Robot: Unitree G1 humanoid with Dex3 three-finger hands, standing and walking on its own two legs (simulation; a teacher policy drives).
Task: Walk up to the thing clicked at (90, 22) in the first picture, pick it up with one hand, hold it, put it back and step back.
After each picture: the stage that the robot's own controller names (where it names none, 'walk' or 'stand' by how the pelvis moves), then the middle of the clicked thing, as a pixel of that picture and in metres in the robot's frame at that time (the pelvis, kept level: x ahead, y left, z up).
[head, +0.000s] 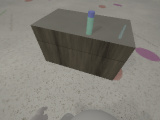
stand; (90, 23) +0.98 +0.03 +0.09
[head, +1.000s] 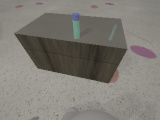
walk; (76, 27) +0.86 +0.21 +0.11
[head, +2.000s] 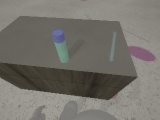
stand; (61, 48) +0.46 +0.23 +0.11
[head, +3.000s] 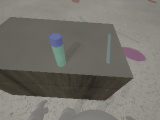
walk; (59, 52) +0.44 +0.21 +0.10
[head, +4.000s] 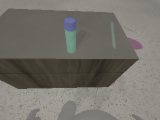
walk; (70, 38) +0.54 +0.16 +0.12
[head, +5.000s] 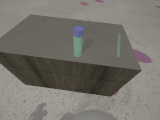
walk; (78, 43) +0.57 +0.12 +0.10
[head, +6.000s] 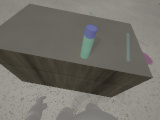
stand; (87, 44) +0.51 +0.04 +0.11
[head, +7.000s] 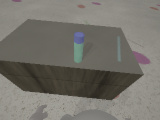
stand; (78, 49) +0.52 +0.10 +0.09
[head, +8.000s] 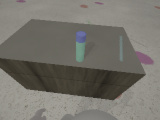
stand; (80, 48) +0.53 +0.09 +0.09
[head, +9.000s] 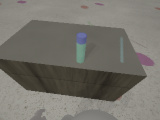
stand; (80, 49) +0.52 +0.09 +0.09
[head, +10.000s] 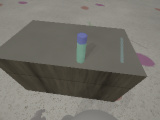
rise first; (81, 49) +0.52 +0.08 +0.09
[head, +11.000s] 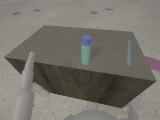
rise first; (85, 51) +0.52 +0.08 +0.09
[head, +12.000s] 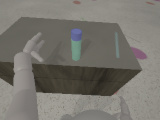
go down; (76, 46) +0.53 +0.08 +0.10
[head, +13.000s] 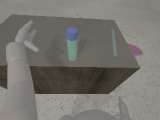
go down; (72, 46) +0.52 +0.08 +0.11
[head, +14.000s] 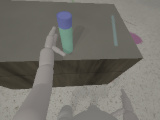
close in; (66, 36) +0.52 +0.10 +0.14
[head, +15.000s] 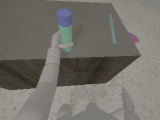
close; (66, 34) +0.53 +0.09 +0.15
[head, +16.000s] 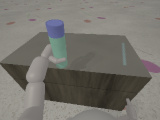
lift; (59, 48) +0.32 +0.17 +0.29
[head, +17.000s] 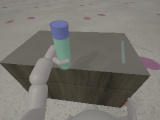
hold; (62, 49) +0.32 +0.15 +0.28
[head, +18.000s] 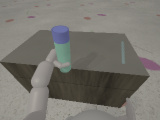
hold; (63, 52) +0.32 +0.15 +0.26
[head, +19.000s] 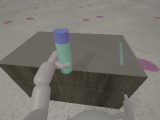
hold; (64, 53) +0.34 +0.15 +0.24
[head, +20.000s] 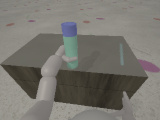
crouch; (71, 48) +0.36 +0.11 +0.27
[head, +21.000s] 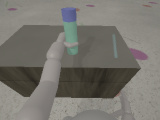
crouch; (71, 34) +0.47 +0.09 +0.27
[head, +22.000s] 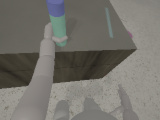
lower; (59, 26) +0.55 +0.10 +0.18
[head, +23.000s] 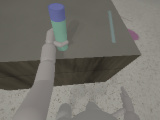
lower; (60, 31) +0.53 +0.11 +0.16
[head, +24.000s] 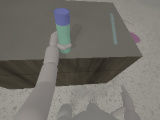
lower; (63, 34) +0.52 +0.11 +0.15
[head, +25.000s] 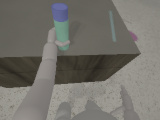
lower; (62, 31) +0.53 +0.11 +0.16
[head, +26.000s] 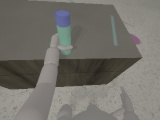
open; (64, 36) +0.51 +0.11 +0.15
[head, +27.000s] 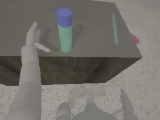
rise; (65, 34) +0.51 +0.11 +0.15
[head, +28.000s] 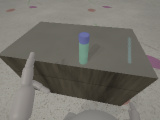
sink last; (83, 50) +0.50 +0.09 +0.12
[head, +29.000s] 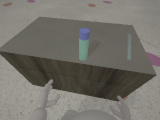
stand; (83, 46) +0.52 +0.09 +0.12
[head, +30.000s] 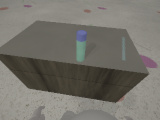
stand; (80, 47) +0.53 +0.09 +0.12
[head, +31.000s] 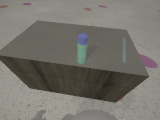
stand; (82, 50) +0.52 +0.08 +0.09
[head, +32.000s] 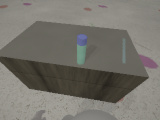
stand; (81, 51) +0.51 +0.08 +0.09
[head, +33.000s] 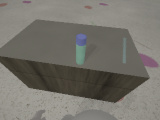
stand; (80, 51) +0.50 +0.09 +0.09
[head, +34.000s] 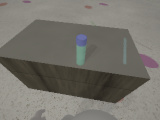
stand; (80, 51) +0.50 +0.09 +0.09
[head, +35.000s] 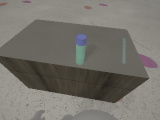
walk; (80, 51) +0.50 +0.09 +0.09
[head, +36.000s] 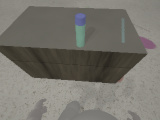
walk; (80, 32) +0.62 +0.12 +0.11
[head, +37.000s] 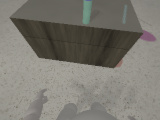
walk; (87, 9) +0.89 +0.09 +0.12
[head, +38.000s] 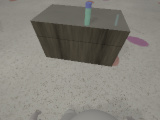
stand; (87, 14) +1.15 +0.10 +0.11
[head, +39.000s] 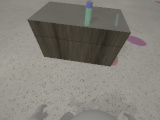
stand; (88, 14) +1.12 +0.08 +0.09
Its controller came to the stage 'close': yes
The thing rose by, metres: 0.20
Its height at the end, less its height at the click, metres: +0.00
